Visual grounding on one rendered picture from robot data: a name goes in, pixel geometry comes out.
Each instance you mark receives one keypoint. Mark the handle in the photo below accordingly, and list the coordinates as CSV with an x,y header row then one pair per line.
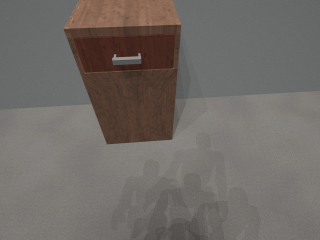
x,y
127,60

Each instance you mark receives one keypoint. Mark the drawer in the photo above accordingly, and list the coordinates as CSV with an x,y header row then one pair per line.
x,y
96,53

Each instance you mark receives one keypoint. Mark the cabinet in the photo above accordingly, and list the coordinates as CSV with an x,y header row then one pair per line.
x,y
130,105

